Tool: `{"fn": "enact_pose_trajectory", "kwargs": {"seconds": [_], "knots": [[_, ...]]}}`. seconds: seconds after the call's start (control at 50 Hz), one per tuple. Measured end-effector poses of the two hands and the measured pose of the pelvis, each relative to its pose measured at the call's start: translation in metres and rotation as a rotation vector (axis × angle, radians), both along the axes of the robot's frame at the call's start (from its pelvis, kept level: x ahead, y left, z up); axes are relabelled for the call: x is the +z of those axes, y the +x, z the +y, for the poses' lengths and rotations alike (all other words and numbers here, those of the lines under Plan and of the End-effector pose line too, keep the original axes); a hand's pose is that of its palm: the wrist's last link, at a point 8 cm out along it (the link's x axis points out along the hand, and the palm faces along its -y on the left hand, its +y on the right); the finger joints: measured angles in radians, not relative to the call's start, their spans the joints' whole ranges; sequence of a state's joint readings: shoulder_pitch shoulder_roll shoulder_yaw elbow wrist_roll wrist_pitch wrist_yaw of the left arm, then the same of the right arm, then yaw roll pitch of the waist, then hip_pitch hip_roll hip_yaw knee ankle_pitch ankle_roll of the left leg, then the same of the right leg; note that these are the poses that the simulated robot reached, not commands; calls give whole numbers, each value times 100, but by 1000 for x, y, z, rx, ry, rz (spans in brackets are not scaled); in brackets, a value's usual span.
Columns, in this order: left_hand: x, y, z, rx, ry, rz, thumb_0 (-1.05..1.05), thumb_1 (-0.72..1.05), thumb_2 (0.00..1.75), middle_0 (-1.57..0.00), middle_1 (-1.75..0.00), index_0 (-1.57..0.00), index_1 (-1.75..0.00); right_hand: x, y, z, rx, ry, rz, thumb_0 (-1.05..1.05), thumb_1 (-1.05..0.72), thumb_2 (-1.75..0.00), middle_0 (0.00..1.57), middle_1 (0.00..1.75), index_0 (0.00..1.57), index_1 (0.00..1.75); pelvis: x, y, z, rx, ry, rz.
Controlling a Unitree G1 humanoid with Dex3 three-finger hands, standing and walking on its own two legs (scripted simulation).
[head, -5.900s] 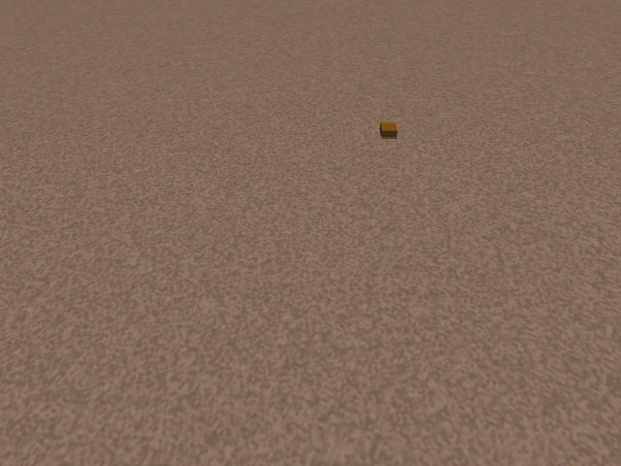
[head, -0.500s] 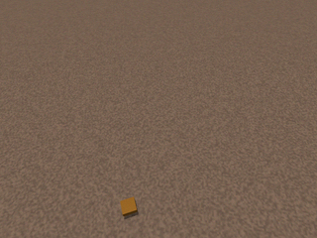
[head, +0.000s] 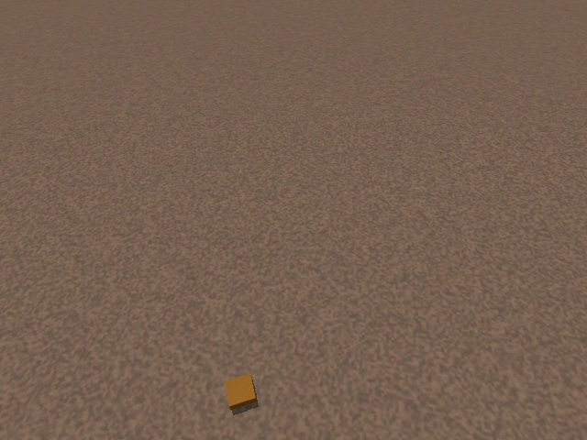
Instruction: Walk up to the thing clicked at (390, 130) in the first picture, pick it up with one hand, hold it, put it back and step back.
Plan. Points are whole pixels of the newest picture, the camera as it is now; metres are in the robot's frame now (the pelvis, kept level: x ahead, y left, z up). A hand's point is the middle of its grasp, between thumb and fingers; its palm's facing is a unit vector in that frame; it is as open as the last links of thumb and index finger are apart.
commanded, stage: walk up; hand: left
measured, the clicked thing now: (240, 391) +0.43 +0.21 -0.76
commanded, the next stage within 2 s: stand in 0.50 s
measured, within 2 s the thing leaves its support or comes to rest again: neither
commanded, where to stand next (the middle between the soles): +0.04 -0.01 m, yaw -1 degrees
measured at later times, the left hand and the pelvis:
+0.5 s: hand out of the picture +0.08 +0.26 -0.16, palm faces -0.01 -0.94 -0.34, open 7.4 cm; pelvis +0.01 +0.00 +0.00, yaw +0 degrees
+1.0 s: hand out of the picture +0.07 +0.25 -0.15, palm faces -0.02 -0.94 -0.34, open 7.4 cm; pelvis +0.00 +0.00 +0.00, yaw +0 degrees
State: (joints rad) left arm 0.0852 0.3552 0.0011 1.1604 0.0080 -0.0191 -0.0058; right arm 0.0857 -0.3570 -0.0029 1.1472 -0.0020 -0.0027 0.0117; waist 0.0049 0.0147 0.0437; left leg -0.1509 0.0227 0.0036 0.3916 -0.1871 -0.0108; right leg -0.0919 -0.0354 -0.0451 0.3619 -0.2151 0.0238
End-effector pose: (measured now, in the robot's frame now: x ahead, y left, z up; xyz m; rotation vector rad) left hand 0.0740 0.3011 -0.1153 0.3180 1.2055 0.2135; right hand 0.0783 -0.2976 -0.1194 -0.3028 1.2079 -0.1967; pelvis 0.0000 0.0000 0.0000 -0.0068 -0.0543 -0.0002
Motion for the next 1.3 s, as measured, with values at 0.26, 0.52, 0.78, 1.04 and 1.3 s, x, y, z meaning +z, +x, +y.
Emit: {"fn": "enact_pose_trajectory", "kwargs": {"seconds": [0.26, 0.52, 0.78, 1.04, 1.3], "knots": [[-2, -4, 1, 9, -9, 14, 1, 91, 90, -20, -30, -20, -30, -1, -4, 6, -4, 5, 20, 1, -91, -90, 20, 30, 20, 30, 1, 3, 3, 2, 1, 2], [-3, 5, 0, 6, -12, 16, 0, 91, 90, -20, -30, -20, -30, 0, 0, 6, -10, 0, 31, 1, -91, -90, 20, 30, 20, 30, 2, 9, 4, 4, 1, 10], [0, 9, -4, -8, -16, 4, 0, 91, 90, -20, -30, -20, -30, 5, 12, 6, 7, -4, -16, 1, -91, -90, 20, 30, 20, 30, 3, 2, 3, -1, 3, 8], [-1, -10, -6, 1, -13, 34, 0, 91, 90, -20, -30, -20, -30, 1, -4, 3, 5, 3, 20, 1, -91, -90, 20, 30, 20, 30, 3, -3, -1, 3, 4, 9], [-1, -15, -8, 3, -12, 41, 0, 91, 90, -20, -30, -20, -30, -1, -14, -1, 1, 1, 40, 1, -91, -90, 20, 30, 20, 30, 3, -4, -4, 4, 3, 9]]}}
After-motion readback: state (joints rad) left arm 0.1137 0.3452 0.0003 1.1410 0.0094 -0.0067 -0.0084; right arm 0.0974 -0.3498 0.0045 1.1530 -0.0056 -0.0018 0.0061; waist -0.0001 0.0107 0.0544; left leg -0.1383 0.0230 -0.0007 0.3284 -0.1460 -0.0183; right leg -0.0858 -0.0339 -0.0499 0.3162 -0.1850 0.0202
